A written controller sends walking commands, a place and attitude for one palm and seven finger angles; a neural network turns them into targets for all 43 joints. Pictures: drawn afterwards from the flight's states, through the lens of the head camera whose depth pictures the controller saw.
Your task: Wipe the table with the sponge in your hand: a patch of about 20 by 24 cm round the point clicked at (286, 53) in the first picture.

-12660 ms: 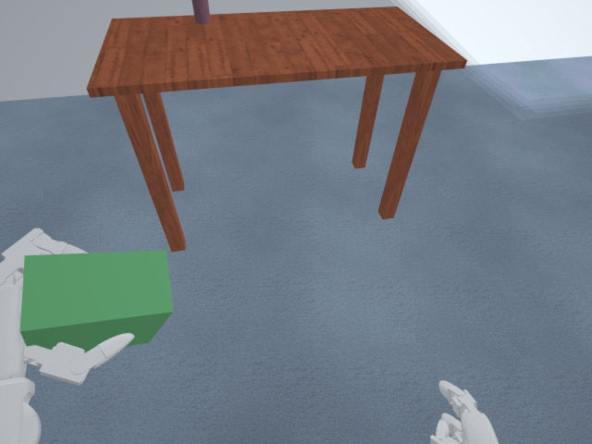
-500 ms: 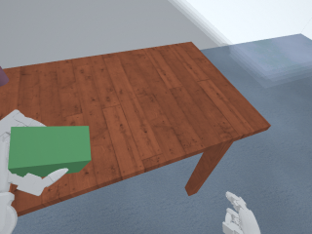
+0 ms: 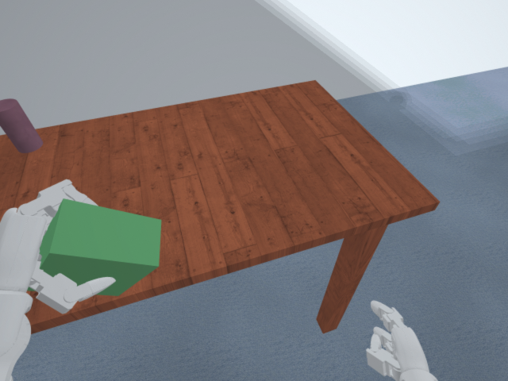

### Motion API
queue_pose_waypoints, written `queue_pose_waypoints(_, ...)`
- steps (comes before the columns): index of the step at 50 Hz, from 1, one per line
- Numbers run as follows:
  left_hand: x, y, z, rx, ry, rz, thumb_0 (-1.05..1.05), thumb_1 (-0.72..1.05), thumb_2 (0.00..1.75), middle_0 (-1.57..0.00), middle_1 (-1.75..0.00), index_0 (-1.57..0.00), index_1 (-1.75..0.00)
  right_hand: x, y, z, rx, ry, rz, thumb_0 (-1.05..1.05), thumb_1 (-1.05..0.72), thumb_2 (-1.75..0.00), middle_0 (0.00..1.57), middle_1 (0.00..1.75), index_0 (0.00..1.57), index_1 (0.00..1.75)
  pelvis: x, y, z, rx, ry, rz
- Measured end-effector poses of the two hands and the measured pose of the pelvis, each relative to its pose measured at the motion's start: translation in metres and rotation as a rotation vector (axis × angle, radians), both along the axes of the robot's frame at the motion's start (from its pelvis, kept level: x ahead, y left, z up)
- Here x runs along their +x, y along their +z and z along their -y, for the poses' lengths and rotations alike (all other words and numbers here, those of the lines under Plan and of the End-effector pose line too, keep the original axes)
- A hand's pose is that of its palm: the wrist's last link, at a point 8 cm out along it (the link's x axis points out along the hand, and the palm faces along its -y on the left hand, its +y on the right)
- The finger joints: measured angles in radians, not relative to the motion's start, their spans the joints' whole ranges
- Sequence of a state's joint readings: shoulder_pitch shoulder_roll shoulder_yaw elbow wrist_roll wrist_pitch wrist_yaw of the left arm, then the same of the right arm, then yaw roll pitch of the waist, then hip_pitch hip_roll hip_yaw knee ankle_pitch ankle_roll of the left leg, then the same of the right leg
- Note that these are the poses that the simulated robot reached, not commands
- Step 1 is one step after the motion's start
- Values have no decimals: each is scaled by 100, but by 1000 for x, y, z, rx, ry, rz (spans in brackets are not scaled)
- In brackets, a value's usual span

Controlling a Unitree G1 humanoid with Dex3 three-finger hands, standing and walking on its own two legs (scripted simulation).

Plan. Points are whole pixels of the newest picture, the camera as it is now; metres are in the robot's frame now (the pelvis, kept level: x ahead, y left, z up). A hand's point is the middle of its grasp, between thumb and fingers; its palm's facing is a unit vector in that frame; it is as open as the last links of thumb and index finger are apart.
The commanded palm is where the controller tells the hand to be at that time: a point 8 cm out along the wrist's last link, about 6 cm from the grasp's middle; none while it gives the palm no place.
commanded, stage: turn the palm down, sponge in hand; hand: left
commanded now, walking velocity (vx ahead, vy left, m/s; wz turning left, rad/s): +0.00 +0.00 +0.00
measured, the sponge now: (109, 256) +0.23 +0.22 +0.13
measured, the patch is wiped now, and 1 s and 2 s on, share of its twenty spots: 0.00 0.00 0.00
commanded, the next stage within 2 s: move the sponge above the wiping area in 1.84 s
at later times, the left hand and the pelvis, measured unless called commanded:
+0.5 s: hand (69, 211) +0.24 +0.25 +0.20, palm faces +0.37 -0.45 -0.81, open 10.2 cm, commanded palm +0.20 +0.28 +0.23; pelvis +0.02 -0.02 +0.00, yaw +0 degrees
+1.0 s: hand (12, 205) +0.24 +0.32 +0.20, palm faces +0.31 -0.23 -0.92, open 10.2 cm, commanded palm +0.20 +0.30 +0.25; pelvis +0.01 +0.01 +0.01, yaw +1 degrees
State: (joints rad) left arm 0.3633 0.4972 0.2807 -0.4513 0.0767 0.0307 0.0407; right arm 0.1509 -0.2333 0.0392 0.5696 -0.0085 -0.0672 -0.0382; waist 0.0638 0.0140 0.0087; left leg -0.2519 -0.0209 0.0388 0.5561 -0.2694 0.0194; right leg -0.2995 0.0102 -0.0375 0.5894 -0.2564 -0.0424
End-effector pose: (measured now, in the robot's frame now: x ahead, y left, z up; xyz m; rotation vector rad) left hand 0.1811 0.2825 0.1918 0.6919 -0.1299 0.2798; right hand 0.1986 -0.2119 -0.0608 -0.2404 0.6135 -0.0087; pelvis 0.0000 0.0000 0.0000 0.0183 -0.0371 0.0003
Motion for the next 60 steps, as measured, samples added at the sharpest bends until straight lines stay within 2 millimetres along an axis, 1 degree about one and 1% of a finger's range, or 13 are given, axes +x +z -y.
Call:
queue_pose_waypoints(5,-12,26,-16,83,160,143,-1,-50,102,-74,-133,-73,-133,5,-6,11,-22,29,-31,1,-91,-90,20,30,20,30,-2,-2,18,-9,27,4)
queue_pose_waypoints(10,1,23,-27,121,272,-35,-1,-50,102,-74,-133,-73,-133,9,-17,24,-9,4,-52,1,-91,-90,20,30,20,30,-3,-2,25,-13,34,15)
queue_pose_waypoints(14,21,12,-5,187,171,-177,-1,-50,103,-74,-133,-73,-133,13,-21,34,6,-46,-44,1,-91,-90,20,30,20,30,0,-3,28,-6,21,7)
queue_pose_waypoints(20,28,30,32,287,-14,-46,-1,-50,103,-74,-133,-73,-133,13,-21,44,-6,-97,-63,1,-91,-90,20,30,20,30,14,-5,30,1,0,-21)
queue_pose_waypoints(24,24,45,16,321,94,5,-1,-50,103,-74,-133,-73,-133,13,-25,47,-8,-116,-103,1,-91,-90,20,30,20,30,23,-5,26,-3,-6,-26)
queue_pose_waypoints(28,23,41,-15,346,255,-106,-1,-50,103,-74,-133,-73,-133,15,-29,47,-15,-125,-131,1,-91,-90,20,30,20,30,27,-3,19,-4,-2,-25)
queue_pose_waypoints(32,25,28,-25,358,279,-220,-1,-50,103,-74,-133,-73,-133,22,-26,38,-25,-116,-114,1,-91,-90,20,30,20,30,26,-2,12,-6,4,-22)
queue_pose_waypoints(36,31,25,-2,392,151,-204,-1,-50,103,-74,-133,-73,-133,34,-15,20,-23,-92,-59,2,-91,-90,20,30,20,30,25,0,5,-8,2,-17)
queue_pose_waypoints(40,33,39,12,468,82,-123,-1,-50,103,-74,-133,-73,-133,46,-2,-1,4,-59,-13,1,-91,-90,20,30,20,30,25,3,0,-11,-3,-6)
queue_pose_waypoints(46,31,66,-24,499,291,-105,0,-50,103,-74,-133,-73,-133,57,5,-27,52,2,-9,1,-91,-90,20,30,20,30,20,7,-7,-16,0,10)
queue_pose_waypoints(51,28,53,-44,479,385,-269,0,-50,103,-74,-133,-73,-133,62,6,-38,61,35,-12,1,-91,-90,20,30,20,30,13,9,-12,-16,11,16)
queue_pose_waypoints(56,30,34,-13,551,219,-331,-1,-50,103,-74,-133,-73,-133,65,10,-47,42,64,1,1,-91,-90,20,30,20,30,8,10,-16,-12,11,26)
queue_pose_waypoints(60,29,50,8,662,138,-225,0,-50,103,-74,-132,-73,-132,65,13,-52,40,82,4,1,-91,-90,20,30,20,30,9,11,-15,-10,1,40)
